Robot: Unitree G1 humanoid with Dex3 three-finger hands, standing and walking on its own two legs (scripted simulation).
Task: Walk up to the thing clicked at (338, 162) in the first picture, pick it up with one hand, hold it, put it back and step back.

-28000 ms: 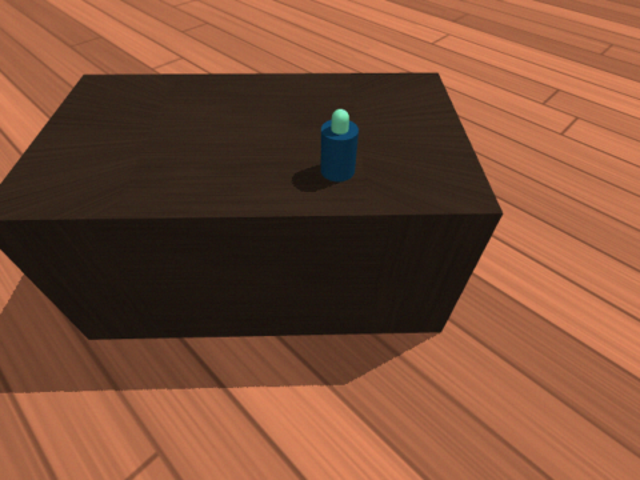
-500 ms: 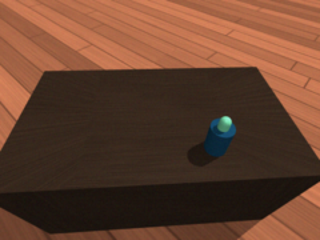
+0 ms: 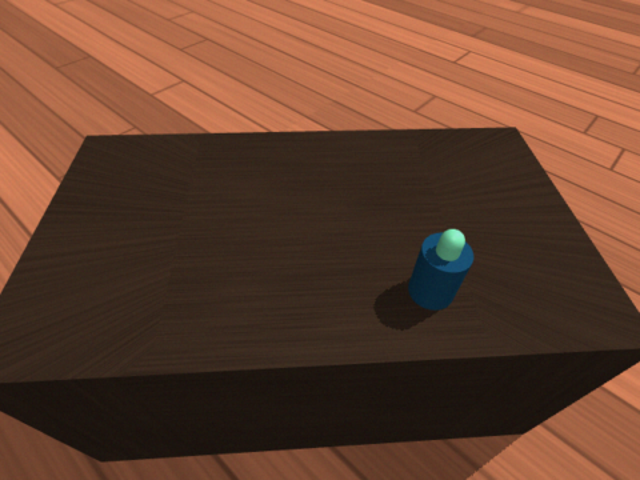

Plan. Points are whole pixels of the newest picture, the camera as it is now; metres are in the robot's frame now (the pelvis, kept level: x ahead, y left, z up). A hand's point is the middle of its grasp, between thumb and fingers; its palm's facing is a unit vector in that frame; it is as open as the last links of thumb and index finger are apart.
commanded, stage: step back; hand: right
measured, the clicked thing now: (442, 264) +0.49 -0.21 -0.09
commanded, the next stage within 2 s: none
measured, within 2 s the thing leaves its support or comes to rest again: neither
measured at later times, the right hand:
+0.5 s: hand out of the picture +0.00 -0.31 -0.19, palm faces -0.13 +0.92 -0.37, open 7.4 cm
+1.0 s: hand out of the picture -0.08 -0.27 -0.15, palm faces -0.05 +0.92 -0.39, open 7.4 cm
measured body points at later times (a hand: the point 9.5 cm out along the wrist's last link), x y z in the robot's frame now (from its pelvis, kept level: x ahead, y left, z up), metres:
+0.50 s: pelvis -0.09 -0.04 -0.02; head -0.01 -0.06 +0.42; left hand +0.00 +0.27 -0.13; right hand +0.01 -0.35 -0.16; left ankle -0.15 +0.09 -0.69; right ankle -0.06 -0.14 -0.75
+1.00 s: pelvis -0.23 -0.01 -0.02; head -0.16 +0.00 +0.42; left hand -0.16 +0.31 -0.15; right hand -0.08 -0.31 -0.13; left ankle -0.16 +0.10 -0.75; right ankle -0.28 -0.15 -0.72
